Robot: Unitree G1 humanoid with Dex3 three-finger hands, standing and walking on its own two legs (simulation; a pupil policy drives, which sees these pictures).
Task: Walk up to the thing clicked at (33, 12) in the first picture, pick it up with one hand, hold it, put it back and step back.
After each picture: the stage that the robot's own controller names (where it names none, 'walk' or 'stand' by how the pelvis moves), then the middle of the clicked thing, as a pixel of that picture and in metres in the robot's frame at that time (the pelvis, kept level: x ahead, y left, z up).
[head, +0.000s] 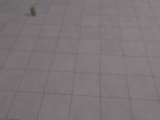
stand; (33, 11) +2.00 +0.73 -0.72
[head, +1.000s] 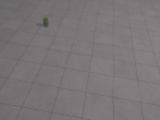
walk; (45, 22) +1.91 +0.42 -0.69
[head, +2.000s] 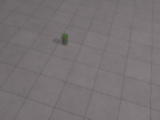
walk; (64, 39) +1.29 +0.16 -0.71
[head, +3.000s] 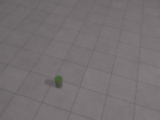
walk; (58, 82) +0.81 +0.19 -0.72
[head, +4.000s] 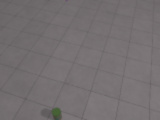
walk; (57, 114) +0.50 +0.19 -0.71
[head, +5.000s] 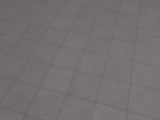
stand; out of the picture +0.34 +0.21 -0.70
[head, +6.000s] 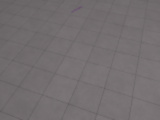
stand; out of the picture +0.33 +0.20 -0.72
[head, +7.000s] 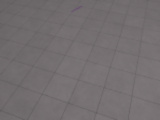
stand; out of the picture +0.33 +0.21 -0.73
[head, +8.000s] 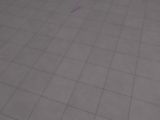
stand; out of the picture +0.32 +0.21 -0.73
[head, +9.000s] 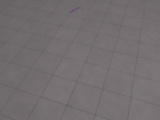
stand; out of the picture +0.31 +0.21 -0.73
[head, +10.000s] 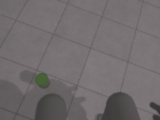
go down; (43, 81) +0.39 +0.19 -0.44
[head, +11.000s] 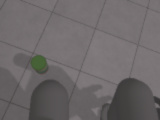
go down; (40, 65) +0.42 +0.20 -0.32
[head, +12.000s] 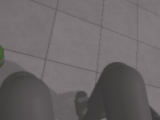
close in; out of the picture +0.41 +0.23 -0.24
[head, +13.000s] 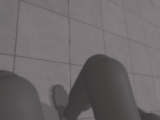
close; out of the picture +0.41 +0.25 -0.23
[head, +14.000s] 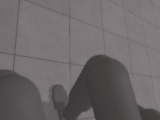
lift; out of the picture +0.41 +0.25 -0.23
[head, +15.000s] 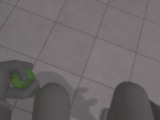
lift; (26, 83) +0.31 +0.21 -0.10
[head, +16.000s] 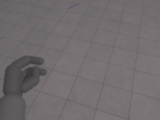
close; out of the picture +0.30 +0.11 -0.69
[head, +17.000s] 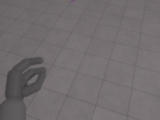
close; out of the picture +0.29 +0.12 -0.70
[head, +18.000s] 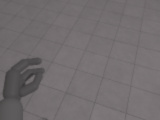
stand; out of the picture +0.30 +0.11 -0.70
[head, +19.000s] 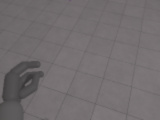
hold; out of the picture +0.29 +0.11 -0.71
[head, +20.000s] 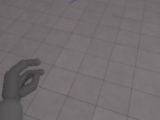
stand; out of the picture +0.28 +0.10 -0.71
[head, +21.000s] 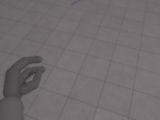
stand; out of the picture +0.28 +0.09 -0.71
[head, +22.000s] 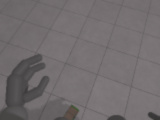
stand; (70, 115) +0.31 +0.09 -0.58
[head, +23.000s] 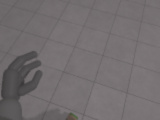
stand; out of the picture +0.30 +0.09 -0.63
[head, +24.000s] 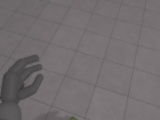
stand; out of the picture +0.29 +0.08 -0.64
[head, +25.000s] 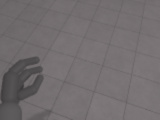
stand; out of the picture +0.28 +0.09 -0.66
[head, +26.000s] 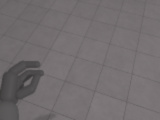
stand; out of the picture +0.28 +0.09 -0.67
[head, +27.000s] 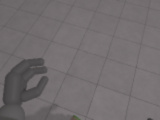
stand; out of the picture +0.29 +0.08 -0.63
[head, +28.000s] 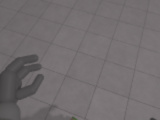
stand; out of the picture +0.30 +0.08 -0.63
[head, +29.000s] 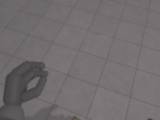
stand; out of the picture +0.30 +0.08 -0.63
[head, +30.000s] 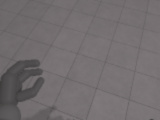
stand; out of the picture +0.28 +0.08 -0.64
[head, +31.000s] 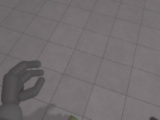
close; out of the picture +0.29 +0.08 -0.63
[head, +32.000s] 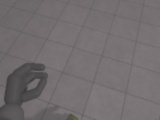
close; out of the picture +0.29 +0.09 -0.63
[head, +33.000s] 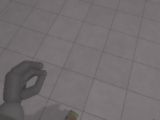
close; out of the picture +0.30 +0.08 -0.61
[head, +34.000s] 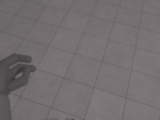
stand; out of the picture +0.29 +0.08 -0.66
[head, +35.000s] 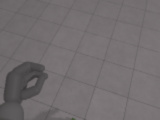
hold; out of the picture +0.29 +0.09 -0.64
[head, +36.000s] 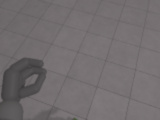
close; out of the picture +0.29 +0.08 -0.64
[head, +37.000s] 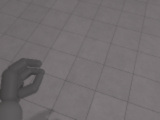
close; out of the picture +0.29 +0.08 -0.65
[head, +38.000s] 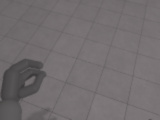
hold; out of the picture +0.28 +0.08 -0.66
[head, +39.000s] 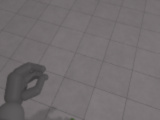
close; out of the picture +0.29 +0.09 -0.65
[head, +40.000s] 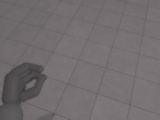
hold; out of the picture +0.29 +0.08 -0.65
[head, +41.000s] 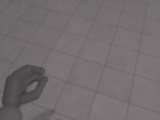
close; out of the picture +0.28 +0.08 -0.65
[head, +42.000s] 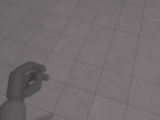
close; out of the picture +0.28 +0.09 -0.68
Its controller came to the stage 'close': yes
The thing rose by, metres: 0.23
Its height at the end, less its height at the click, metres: -0.02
